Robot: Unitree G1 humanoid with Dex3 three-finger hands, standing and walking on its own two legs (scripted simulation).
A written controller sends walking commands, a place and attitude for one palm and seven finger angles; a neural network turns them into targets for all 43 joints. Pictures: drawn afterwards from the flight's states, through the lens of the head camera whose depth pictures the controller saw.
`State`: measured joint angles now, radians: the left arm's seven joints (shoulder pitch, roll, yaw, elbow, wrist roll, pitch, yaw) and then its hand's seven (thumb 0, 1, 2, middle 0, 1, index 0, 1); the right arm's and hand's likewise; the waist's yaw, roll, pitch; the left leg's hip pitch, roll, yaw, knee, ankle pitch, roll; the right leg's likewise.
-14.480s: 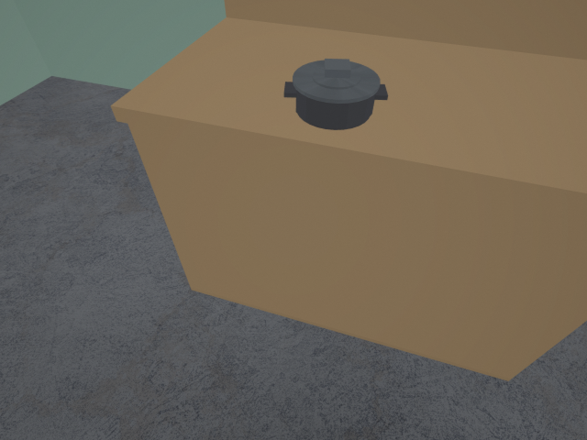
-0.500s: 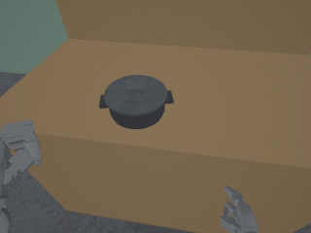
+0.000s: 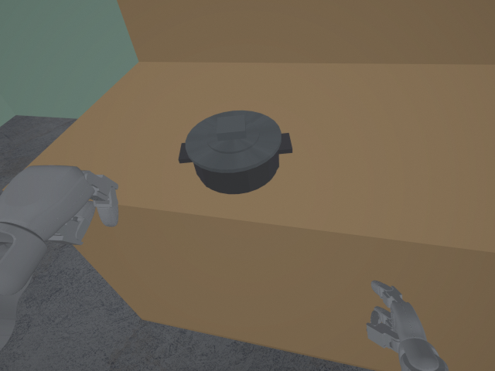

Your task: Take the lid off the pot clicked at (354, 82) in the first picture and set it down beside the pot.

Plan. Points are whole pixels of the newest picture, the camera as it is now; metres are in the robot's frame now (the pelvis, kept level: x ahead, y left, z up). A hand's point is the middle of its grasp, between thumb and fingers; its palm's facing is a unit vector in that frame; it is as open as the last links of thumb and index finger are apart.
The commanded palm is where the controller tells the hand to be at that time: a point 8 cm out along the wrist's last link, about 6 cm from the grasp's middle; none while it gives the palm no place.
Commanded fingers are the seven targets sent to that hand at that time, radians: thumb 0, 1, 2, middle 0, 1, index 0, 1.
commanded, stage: reach forward and open the fingers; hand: left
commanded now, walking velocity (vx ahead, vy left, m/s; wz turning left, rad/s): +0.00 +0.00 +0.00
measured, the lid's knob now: (231, 127) +0.49 +0.11 +0.16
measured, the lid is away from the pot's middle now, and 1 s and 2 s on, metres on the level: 0.00 0.00 0.00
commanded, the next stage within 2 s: move the open hand above the knob in 0.60 s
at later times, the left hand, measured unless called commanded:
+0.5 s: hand (100, 188) +0.27 +0.24 +0.21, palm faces -0.04 +0.00 -1.00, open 9.4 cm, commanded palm +0.24 +0.24 +0.28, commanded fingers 0.00 -0.38 1.72 -0.89 -0.08 -0.89 -0.08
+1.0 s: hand (138, 156) +0.33 +0.21 +0.22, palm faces -0.07 -0.01 -1.00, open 9.9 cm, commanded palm +0.30 +0.21 +0.29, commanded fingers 0.00 -0.38 1.69 -0.88 -0.08 -0.88 -0.08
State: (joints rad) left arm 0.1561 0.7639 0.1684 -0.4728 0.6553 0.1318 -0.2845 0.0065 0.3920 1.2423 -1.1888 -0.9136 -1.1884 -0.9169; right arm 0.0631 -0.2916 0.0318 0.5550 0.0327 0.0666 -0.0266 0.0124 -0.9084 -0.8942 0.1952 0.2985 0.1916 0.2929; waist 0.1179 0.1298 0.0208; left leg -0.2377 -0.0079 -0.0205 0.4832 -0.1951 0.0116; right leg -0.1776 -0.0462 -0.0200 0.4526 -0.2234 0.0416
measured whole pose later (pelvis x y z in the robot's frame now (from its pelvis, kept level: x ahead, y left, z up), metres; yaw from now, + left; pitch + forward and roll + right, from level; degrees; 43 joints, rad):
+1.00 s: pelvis -0.02 -0.01 +0.00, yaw -1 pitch -3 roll +0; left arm -0.47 0.70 -0.06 -0.03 0.73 0.17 -0.50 0.00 -0.37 1.69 -0.89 -0.08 -0.89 -0.09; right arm 0.09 -0.29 0.05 0.57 0.06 0.06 -0.02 0.01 -0.91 -0.89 0.20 0.30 0.20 0.30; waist 0.06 0.11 0.04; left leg -0.24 0.00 -0.01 0.46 -0.16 0.00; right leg -0.22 -0.04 0.00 0.50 -0.22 0.02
